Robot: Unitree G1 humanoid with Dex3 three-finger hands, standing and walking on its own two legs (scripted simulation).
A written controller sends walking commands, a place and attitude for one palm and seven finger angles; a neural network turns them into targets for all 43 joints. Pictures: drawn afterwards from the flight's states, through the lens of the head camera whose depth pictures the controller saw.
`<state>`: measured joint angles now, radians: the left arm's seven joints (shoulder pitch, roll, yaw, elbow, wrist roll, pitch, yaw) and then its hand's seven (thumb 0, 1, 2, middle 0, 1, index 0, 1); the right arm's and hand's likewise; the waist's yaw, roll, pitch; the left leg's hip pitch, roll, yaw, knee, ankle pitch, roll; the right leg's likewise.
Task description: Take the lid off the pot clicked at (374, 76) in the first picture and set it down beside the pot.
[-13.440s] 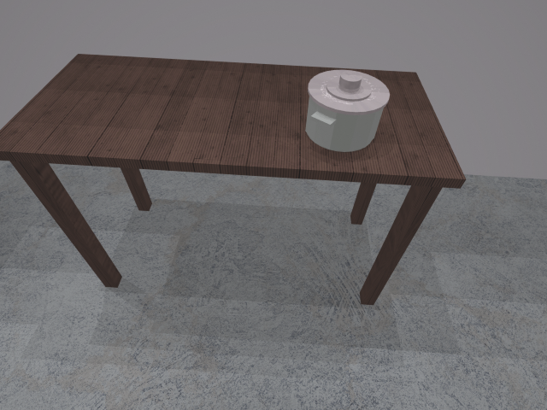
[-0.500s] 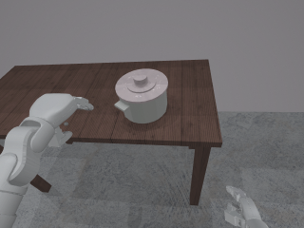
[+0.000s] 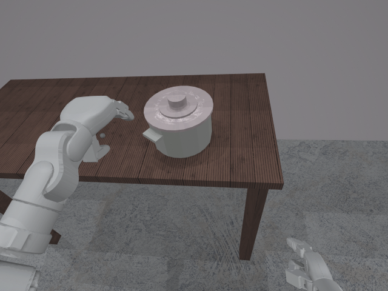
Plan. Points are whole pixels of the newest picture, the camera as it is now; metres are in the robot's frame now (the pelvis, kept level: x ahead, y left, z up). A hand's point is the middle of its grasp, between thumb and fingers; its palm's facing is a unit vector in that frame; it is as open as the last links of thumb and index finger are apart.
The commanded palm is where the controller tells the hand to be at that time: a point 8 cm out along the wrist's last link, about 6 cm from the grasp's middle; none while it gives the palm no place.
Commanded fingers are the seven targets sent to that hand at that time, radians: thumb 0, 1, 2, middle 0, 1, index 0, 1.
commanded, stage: move the open hand above the knob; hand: left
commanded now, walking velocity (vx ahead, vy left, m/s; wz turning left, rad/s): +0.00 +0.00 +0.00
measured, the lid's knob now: (177, 99) +0.56 +0.10 +0.10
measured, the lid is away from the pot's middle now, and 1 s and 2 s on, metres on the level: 0.00 0.00 0.00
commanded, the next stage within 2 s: lower the open fingers around the knob in 1.98 s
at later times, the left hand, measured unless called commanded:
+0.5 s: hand (136, 108) +0.44 +0.16 +0.17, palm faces -0.17 -0.04 -0.98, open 10.0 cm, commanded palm +0.41 +0.17 +0.23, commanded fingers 0.00 -0.32 1.51 -0.85 -0.08 -0.85 -0.08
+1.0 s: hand (162, 92) +0.49 +0.11 +0.17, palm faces -0.24 -0.02 -0.97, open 10.0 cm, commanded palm +0.49 +0.12 +0.23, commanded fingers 0.00 -0.32 1.51 -0.85 -0.08 -0.85 -0.08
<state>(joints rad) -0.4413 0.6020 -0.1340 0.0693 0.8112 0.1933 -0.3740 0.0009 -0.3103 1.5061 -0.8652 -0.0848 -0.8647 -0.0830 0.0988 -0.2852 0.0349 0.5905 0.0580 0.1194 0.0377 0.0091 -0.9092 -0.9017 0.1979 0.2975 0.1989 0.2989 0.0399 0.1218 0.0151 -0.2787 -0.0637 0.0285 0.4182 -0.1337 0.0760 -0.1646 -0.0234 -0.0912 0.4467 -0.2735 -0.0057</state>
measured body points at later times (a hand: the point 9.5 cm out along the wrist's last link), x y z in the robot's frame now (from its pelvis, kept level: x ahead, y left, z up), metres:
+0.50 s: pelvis +0.02 -0.01 +0.00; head +0.04 -0.05 +0.45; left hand +0.44 +0.16 +0.22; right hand +0.18 -0.25 -0.12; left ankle +0.06 +0.07 -0.74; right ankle -0.02 -0.11 -0.74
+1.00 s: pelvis +0.03 -0.02 +0.00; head +0.06 -0.06 +0.45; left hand +0.50 +0.11 +0.22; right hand +0.15 -0.27 -0.14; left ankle +0.06 +0.07 -0.74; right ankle -0.02 -0.11 -0.74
